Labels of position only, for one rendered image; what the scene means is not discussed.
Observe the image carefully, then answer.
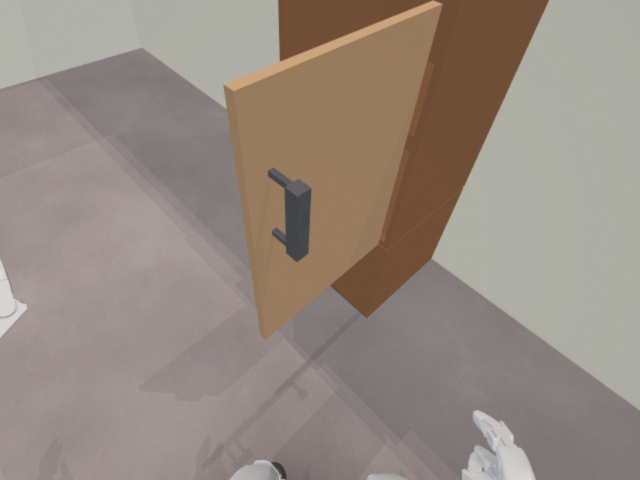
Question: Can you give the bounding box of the left robot foot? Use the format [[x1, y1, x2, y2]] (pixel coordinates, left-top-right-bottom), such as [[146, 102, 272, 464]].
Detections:
[[271, 462, 286, 479]]

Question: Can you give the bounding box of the left robot hand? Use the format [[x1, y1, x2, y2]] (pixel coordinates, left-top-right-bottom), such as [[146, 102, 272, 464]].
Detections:
[[0, 258, 27, 339]]

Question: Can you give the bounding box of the handle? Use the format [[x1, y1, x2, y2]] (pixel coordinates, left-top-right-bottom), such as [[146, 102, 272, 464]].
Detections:
[[268, 167, 311, 262]]

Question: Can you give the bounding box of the cupboard door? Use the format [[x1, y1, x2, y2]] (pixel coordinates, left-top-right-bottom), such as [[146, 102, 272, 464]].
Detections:
[[223, 1, 443, 340]]

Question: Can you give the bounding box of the right robot hand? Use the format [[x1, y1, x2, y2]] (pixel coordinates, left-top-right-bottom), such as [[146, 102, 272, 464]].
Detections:
[[462, 410, 536, 480]]

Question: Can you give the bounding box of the left robot shin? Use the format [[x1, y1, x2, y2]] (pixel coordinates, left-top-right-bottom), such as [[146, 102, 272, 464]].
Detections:
[[253, 460, 279, 474]]

